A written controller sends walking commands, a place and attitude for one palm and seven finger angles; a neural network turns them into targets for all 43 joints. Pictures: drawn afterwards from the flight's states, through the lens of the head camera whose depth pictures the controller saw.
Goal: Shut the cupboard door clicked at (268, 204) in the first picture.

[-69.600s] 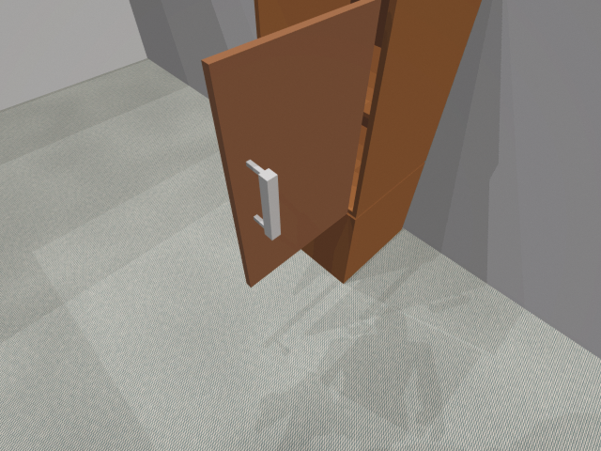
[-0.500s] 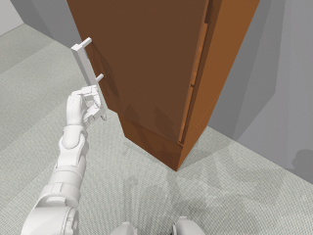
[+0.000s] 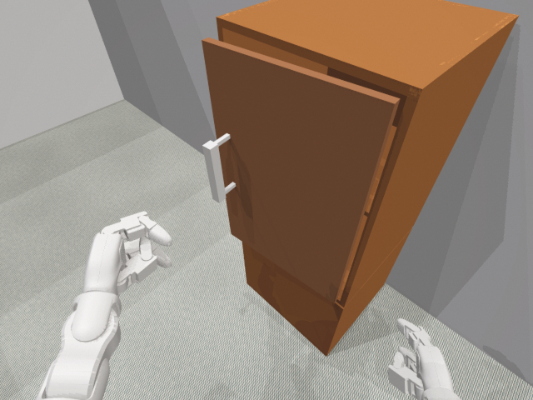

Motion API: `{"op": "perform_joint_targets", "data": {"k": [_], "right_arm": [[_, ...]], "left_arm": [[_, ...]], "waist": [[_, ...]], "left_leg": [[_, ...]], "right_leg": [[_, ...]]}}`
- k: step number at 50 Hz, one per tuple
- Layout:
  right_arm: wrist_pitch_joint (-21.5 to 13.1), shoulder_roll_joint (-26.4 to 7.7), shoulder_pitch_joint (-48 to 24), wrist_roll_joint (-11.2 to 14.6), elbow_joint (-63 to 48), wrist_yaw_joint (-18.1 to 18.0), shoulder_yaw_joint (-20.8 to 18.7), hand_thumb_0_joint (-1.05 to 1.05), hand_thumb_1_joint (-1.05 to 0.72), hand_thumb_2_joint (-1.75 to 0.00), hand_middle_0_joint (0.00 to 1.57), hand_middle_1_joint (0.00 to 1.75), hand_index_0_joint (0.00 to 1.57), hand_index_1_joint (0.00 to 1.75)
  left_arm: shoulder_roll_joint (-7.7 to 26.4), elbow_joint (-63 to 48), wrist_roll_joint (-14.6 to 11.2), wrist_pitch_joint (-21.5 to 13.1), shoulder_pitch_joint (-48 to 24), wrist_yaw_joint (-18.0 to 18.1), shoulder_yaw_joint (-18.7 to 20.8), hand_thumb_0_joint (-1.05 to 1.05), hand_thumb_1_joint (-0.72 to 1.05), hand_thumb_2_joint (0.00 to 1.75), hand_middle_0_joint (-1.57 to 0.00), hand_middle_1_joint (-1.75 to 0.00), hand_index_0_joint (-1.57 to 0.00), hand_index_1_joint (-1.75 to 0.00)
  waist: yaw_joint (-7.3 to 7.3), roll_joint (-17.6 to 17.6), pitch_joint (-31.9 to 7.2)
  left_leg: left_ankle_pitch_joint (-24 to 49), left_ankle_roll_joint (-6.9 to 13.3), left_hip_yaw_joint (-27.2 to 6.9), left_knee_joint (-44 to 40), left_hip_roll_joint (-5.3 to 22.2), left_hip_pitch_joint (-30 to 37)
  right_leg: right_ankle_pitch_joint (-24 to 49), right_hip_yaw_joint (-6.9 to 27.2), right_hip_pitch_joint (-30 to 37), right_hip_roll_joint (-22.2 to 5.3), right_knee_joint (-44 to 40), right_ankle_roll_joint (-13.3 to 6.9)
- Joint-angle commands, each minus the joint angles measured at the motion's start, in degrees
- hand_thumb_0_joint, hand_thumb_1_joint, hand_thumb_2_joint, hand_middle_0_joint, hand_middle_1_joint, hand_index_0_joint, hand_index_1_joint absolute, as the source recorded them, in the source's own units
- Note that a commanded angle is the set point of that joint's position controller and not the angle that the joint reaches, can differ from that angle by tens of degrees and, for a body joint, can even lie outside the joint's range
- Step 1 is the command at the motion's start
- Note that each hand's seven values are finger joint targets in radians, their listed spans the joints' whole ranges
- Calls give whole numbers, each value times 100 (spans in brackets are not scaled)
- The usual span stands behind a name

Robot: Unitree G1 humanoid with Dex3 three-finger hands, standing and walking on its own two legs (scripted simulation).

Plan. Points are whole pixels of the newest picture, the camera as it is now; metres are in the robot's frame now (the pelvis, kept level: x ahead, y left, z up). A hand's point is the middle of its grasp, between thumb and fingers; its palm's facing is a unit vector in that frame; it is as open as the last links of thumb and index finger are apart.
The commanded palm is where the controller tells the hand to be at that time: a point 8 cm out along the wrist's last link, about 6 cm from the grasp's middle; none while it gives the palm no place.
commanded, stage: draw the hand back to the body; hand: left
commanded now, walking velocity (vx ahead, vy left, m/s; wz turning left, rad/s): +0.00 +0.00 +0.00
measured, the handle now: (222, 168) +0.61 +0.16 -0.02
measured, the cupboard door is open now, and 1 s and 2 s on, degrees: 6 6 6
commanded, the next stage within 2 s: step back with the hand held close in 0.82 s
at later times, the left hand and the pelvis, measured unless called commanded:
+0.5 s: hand (27, 284) +0.19 +0.28 +0.17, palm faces +0.46 -0.78 -0.43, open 6.6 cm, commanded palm +0.15 +0.31 +0.18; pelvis +0.01 +0.01 +0.01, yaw +0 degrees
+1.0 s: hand (36, 290) +0.19 +0.26 +0.17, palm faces +0.45 -0.79 -0.41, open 7.4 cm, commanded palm +0.13 +0.30 +0.18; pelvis -0.01 +0.00 +0.01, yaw +0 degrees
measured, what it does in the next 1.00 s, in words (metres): stands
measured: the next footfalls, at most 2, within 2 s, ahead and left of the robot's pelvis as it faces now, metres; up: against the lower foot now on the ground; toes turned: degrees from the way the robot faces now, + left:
none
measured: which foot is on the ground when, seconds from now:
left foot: down 0.00-1.00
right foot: down 0.00-1.00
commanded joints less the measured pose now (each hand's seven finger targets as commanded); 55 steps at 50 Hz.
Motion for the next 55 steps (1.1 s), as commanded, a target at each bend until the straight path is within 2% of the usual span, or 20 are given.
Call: {"op": "perform_joint_targets", "data": {"k": [1,5,7,10,14,22,23,25,27,31,35,39,41,42,47,48,49,52,54,55], "right_arm": [[-322,-569,-372,-89,-703,1,-134,0,-90,-90,20,30,20,30],[-380,-589,-426,-152,-658,64,-122,0,-90,-90,20,30,20,30],[-390,-564,-445,-174,-669,88,-115,0,-90,-90,20,30,20,30],[-423,-576,-479,-215,-638,102,-143,0,-90,-90,20,30,20,30],[-508,-537,-503,-206,-592,132,-168,0,-90,-90,20,30,20,30],[-718,-553,-529,-192,-477,139,-269,0,-90,-90,20,30,20,30],[-729,-556,-508,-189,-440,140,-273,0,-90,-90,20,30,20,30],[-758,-620,-485,-190,-386,125,-301,0,-90,-90,20,30,20,30],[-761,-648,-483,-185,-381,103,-324,0,-90,-90,20,30,20,30],[-848,-622,-518,-202,-382,61,-328,0,-90,-90,20,30,20,30],[-909,-596,-559,-207,-321,43,-305,0,-90,-90,20,30,20,30],[-950,-546,-549,-208,-322,63,-280,0,-90,-90,20,30,20,30],[-951,-544,-536,-216,-332,67,-287,0,-90,-90,20,30,20,30],[-946,-550,-544,-213,-332,70,-298,0,-90,-90,20,30,20,30],[-926,-560,-530,-213,-330,85,-310,0,-90,-90,20,30,20,30],[-796,-785,-451,-176,-530,90,-387,0,-90,-90,20,30,20,30],[-728,-718,-407,-215,-416,77,-381,0,-90,-90,20,30,20,30],[-589,-709,-389,-212,-446,94,-434,0,-90,-90,20,30,20,30],[-498,-750,-381,-202,-482,77,-475,0,-90,-90,20,30,20,30],[-480,-769,-417,-201,-495,47,-478,0,-90,-90,20,30,20,30]], "left_arm": [[777,-1929,36,-207,-785,166,529,0,90,90,-78,-93,-78,-93],[933,-2305,70,-114,-225,190,813,0,90,90,-67,-81,-67,-81],[1011,-2576,66,-100,-12,211,997,0,90,90,-61,-75,-61,-75],[1189,-2761,53,-86,436,229,1328,0,90,90,-53,-66,-53,-66],[1306,-3286,58,-142,786,283,1636,0,90,90,-42,-54,-42,-54],[1698,-3693,-16,-326,1773,345,2451,0,90,90,-20,-30,-20,-30],[1456,-3520,1,-334,1805,328,2240,0,90,90,-20,-30,-20,-30],[1265,-3242,6,-316,1781,320,2041,0,90,90,-20,-30,-20,-30],[1302,-3205,15,-356,1588,336,2038,0,90,90,-20,-30,-20,-30],[1491,-3474,38,-459,1475,379,2169,0,90,90,-20,-30,-20,-30],[1633,-3547,55,-487,1502,403,2286,0,90,90,-20,-30,-20,-30],[1550,-3579,56,-511,1531,399,2264,0,90,90,-20,-30,-20,-30],[1499,-3490,30,-500,1610,373,2261,0,90,90,-20,-30,-20,-30],[1503,-3488,37,-504,1637,368,2263,0,90,90,-20,-30,-20,-30],[1440,-3375,24,-516,1662,343,2228,0,90,90,-20,-30,-20,-30],[2082,-3744,63,-734,1040,399,2852,0,90,90,-20,-30,-20,-30],[1771,-3320,53,-781,1565,380,2616,0,90,90,-20,-30,-20,-30],[1579,-3235,65,-895,1907,364,2425,0,90,90,-20,-30,-20,-30],[1625,-3327,67,-911,2024,397,2436,0,90,90,-20,-30,-20,-30],[1675,-3406,67,-919,2056,412,2466,0,90,90,-20,-30,-20,-30]], "waist": [[-68,125,-794],[-4,92,-555],[33,201,-626],[88,-57,-579],[121,315,-600],[220,160,-353],[171,122,-198],[119,-65,123],[104,-109,170],[170,11,-277],[203,164,-164],[197,461,-37],[192,147,-36],[194,240,-19],[179,155,50],[-31,219,110],[-65,-58,-7],[-104,-265,-296],[-123,-180,-480],[-118,8,-552]], "left_leg": [[2074,-101,-302,-786,228,802],[2391,-162,-355,-940,274,896],[2485,-179,-336,-965,260,950],[2526,-172,-326,-980,258,882],[2602,-230,-355,-992,261,901],[2306,-207,-309,-998,260,651],[2139,-196,-295,-1030,258,625],[1752,-161,-287,-1096,263,525],[1429,-125,-290,-1138,248,509],[1403,-74,-265,-1102,189,617],[1406,-90,-257,-1092,179,552],[1451,-133,-251,-1123,182,561],[1427,-125,-244,-1144,200,532],[1390,-123,-220,-1143,205,559],[1302,-110,-210,-1169,203,543],[802,31,-356,-887,339,78],[744,32,-397,-711,300,150],[1059,-20,-398,-476,323,214],[1382,-38,-395,-493,374,197],[1702,-54,-455,-548,423,167]], "right_leg": [[1756,132,731,-76,-644,-32],[1799,95,846,-44,-834,-31],[1882,88,978,-60,-852,-29],[1966,82,1099,-55,-911,-13],[1853,62,1131,-67,-890,-9],[1682,47,1082,-78,-912,22],[1538,40,944,-72,-938,27],[1276,51,744,-74,-1041,33],[1016,77,684,-92,-1055,38],[1039,124,910,-121,-1027,28],[1068,161,931,-91,-1085,12],[1104,144,893,-82,-1060,-4],[1092,139,928,-90,-1072,16],[1055,151,878,-81,-1090,16],[981,159,843,-86,-1133,26],[1142,801,543,-415,-1319,-27],[1124,917,422,-612,-1390,-97],[1511,976,314,-804,-1225,-170],[1882,882,381,-770,-1000,-141],[2120,768,464,-732,-818,-127]]}}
